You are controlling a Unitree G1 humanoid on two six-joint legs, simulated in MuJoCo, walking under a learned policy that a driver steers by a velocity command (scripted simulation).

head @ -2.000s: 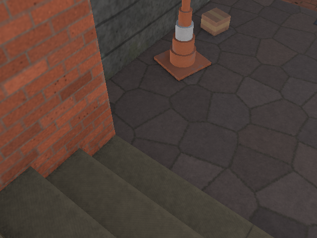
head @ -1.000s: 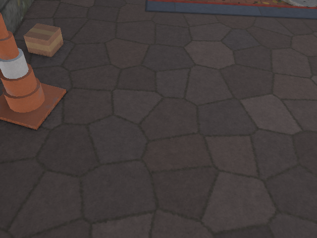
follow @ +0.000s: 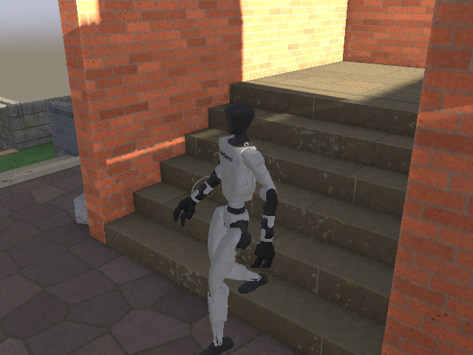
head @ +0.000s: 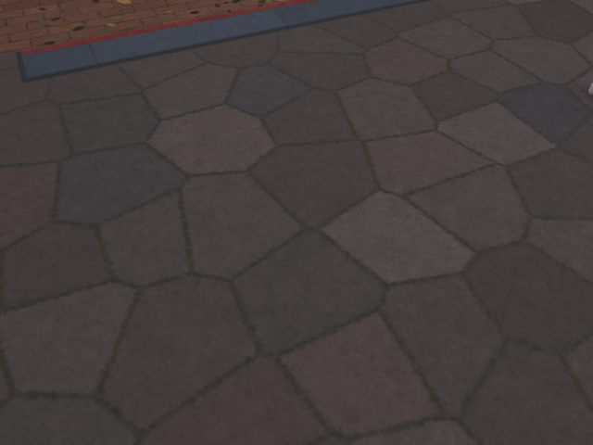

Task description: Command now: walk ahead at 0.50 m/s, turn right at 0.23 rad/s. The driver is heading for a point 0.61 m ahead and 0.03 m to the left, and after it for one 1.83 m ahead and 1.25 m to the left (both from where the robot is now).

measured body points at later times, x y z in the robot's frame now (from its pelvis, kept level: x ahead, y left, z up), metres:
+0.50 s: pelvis +0.28 +0.08 -0.06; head +0.32 +0.08 +0.39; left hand +0.55 +0.26 -0.14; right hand +0.15 -0.12 -0.20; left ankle +0.13 +0.15 -0.79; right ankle +0.41 +0.02 -0.78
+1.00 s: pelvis +0.55 +0.12 -0.06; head +0.58 +0.13 +0.39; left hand +0.46 +0.35 -0.21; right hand +0.76 -0.08 -0.17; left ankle +0.67 +0.22 -0.78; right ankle +0.40 +0.02 -0.79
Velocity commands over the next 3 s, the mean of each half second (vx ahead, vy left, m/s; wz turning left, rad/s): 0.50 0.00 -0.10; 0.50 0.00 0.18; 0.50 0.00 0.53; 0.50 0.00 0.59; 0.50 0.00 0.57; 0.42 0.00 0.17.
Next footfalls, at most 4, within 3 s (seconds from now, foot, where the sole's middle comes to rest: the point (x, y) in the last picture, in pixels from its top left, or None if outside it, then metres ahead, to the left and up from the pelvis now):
0.02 left None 0.17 0.15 -0.83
0.52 right None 0.44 0.02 -0.83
1.02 left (250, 393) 0.71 0.22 -0.83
1.58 right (292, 288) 1.05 0.16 -0.83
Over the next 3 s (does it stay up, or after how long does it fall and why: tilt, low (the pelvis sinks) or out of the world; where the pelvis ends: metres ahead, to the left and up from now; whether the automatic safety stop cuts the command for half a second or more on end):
stays up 1.36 0.69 -0.04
